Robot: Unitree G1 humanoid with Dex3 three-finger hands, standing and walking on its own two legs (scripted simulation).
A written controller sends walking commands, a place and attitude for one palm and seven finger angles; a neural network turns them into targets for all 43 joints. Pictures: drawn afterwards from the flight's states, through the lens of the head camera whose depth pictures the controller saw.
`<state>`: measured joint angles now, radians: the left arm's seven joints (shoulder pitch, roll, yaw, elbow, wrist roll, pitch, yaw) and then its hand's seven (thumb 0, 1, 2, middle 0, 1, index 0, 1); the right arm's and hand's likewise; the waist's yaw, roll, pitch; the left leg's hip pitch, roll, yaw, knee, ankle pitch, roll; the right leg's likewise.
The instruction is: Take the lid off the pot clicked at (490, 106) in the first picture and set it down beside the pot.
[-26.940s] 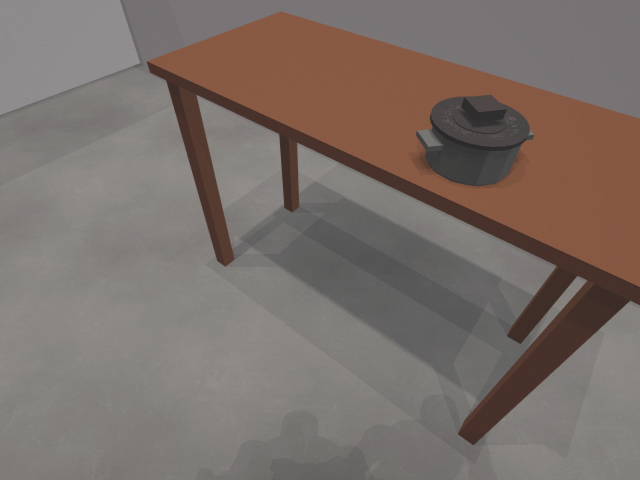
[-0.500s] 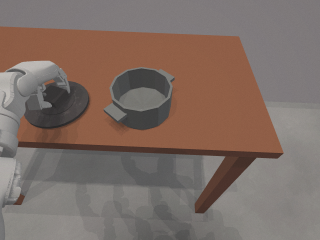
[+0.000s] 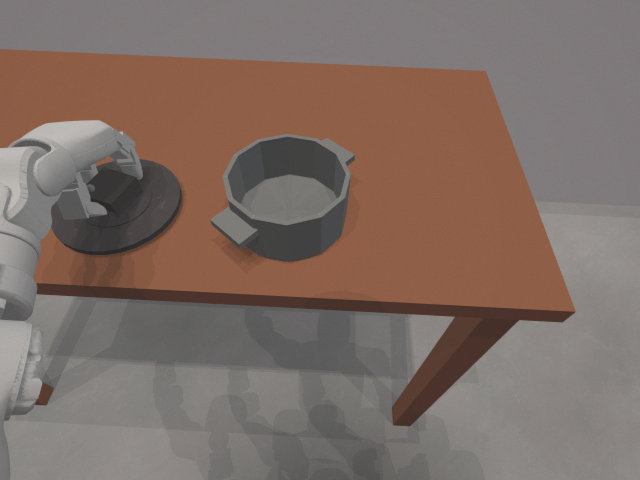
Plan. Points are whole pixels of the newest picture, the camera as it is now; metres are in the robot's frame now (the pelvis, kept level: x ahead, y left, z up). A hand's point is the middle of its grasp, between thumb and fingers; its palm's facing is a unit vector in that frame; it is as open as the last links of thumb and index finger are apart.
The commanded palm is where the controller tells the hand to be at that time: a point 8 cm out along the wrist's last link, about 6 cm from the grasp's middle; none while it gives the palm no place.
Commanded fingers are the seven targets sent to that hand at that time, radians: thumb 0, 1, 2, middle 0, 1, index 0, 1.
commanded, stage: open the fingers wide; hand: left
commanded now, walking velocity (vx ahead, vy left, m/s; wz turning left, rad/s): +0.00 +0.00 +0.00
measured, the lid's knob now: (110, 189) +0.46 +0.27 +0.09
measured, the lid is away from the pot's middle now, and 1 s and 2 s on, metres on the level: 0.23 0.23 0.23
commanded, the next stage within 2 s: raise the empty hand in 0.46 s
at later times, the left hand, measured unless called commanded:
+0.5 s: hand (102, 183) +0.45 +0.27 +0.12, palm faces -0.36 -0.04 -0.93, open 11.0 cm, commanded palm +0.45 +0.27 +0.18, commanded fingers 0.00 -0.16 0.95 -0.52 -0.54 -0.52 -0.54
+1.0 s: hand (81, 161) +0.46 +0.28 +0.15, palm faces -0.34 -0.04 -0.94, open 11.0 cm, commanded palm +0.45 +0.28 +0.23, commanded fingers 0.00 -0.16 0.95 -0.52 -0.53 -0.52 -0.53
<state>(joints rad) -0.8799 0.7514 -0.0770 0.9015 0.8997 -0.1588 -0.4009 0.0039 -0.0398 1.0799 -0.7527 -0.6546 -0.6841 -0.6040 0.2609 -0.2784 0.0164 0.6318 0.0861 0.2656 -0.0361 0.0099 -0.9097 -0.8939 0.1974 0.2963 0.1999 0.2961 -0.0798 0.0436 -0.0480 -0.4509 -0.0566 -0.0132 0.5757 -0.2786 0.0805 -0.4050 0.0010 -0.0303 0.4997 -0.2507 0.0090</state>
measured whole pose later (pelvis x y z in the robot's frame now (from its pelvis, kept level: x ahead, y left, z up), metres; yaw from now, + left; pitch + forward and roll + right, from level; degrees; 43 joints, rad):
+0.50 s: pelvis +0.01 +0.00 +0.00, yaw +0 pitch +10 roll -2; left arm -0.82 0.73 -0.06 0.81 0.89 -0.13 -0.39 0.00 -0.14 0.92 -0.52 -0.58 -0.51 -0.58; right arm 0.23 -0.28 0.02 0.62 0.08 0.26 -0.02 0.01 -0.91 -0.89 0.20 0.30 0.20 0.30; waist -0.07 0.05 -0.05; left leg -0.43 -0.06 -0.02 0.55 -0.28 0.08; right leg -0.39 0.00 -0.03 0.48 -0.26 0.01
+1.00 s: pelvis +0.01 -0.01 +0.01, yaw +0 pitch +8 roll -2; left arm -0.88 0.78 -0.07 0.79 0.88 -0.07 -0.45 0.00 -0.15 0.94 -0.53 -0.53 -0.53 -0.53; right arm 0.22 -0.29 0.02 0.63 0.09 0.26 -0.03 0.01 -0.91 -0.89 0.20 0.30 0.20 0.30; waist -0.08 0.05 -0.03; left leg -0.39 -0.05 -0.02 0.52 -0.27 0.07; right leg -0.34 0.00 -0.04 0.44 -0.24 0.01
